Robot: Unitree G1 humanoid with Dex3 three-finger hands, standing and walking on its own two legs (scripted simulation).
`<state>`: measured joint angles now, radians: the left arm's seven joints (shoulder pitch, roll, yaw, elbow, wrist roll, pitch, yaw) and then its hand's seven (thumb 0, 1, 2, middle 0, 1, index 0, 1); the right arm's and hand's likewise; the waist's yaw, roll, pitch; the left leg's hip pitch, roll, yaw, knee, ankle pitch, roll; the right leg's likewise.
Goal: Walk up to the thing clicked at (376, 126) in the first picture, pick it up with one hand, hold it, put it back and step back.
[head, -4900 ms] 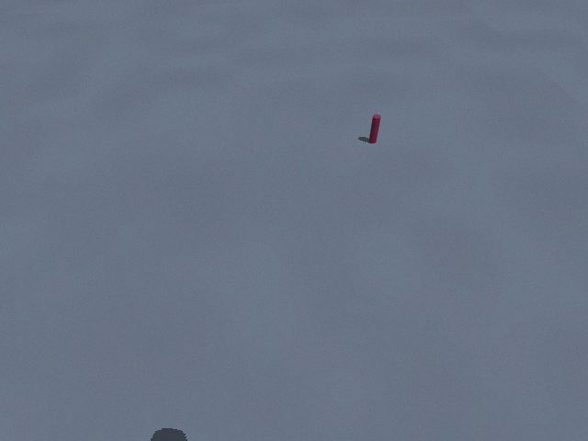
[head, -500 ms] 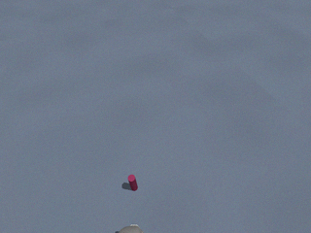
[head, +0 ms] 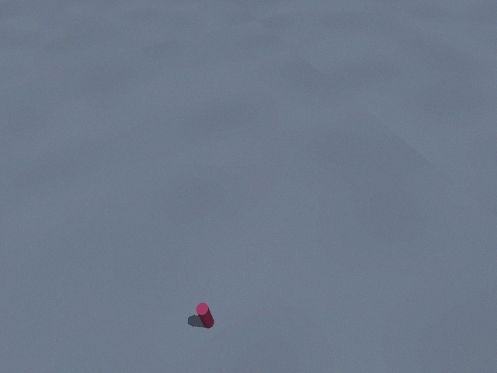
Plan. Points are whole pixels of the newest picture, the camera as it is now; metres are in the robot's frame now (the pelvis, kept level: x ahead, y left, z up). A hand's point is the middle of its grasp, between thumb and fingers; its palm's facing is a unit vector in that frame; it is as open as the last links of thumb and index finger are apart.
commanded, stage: walk up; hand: left
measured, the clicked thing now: (205, 316) +0.41 +0.21 -0.68
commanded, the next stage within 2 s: stand in 1.04 s
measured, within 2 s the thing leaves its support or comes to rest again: neither
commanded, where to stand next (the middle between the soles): +0.05 +0.00 m, yaw +1 degrees
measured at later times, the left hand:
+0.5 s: hand out of the picture +0.11 +0.26 -0.14, palm faces -0.01 -0.95 -0.33, open 7.4 cm
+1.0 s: hand out of the picture +0.09 +0.26 -0.14, palm faces +0.01 -0.95 -0.33, open 7.4 cm
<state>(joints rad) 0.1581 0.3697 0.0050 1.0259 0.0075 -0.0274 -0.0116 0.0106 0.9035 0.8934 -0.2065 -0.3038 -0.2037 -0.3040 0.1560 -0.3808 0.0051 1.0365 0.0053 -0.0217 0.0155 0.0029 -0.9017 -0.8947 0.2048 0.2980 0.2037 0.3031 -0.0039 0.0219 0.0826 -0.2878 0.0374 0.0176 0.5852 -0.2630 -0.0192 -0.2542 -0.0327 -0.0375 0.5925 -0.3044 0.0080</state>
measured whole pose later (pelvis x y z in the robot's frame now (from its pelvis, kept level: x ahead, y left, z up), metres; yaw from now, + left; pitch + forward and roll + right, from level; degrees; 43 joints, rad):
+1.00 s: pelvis +0.02 +0.01 +0.02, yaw +1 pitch -2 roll +0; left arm 0.09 0.35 0.02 1.16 0.01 0.00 -0.02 0.01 0.91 0.89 -0.20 -0.30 -0.20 -0.30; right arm 0.08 -0.35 0.01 1.16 -0.01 -0.02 0.01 0.00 -0.90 -0.89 0.21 0.30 0.20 0.30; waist 0.00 0.00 0.04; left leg -0.15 0.02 0.00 0.34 -0.16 -0.01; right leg -0.09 -0.05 -0.06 0.32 -0.19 0.03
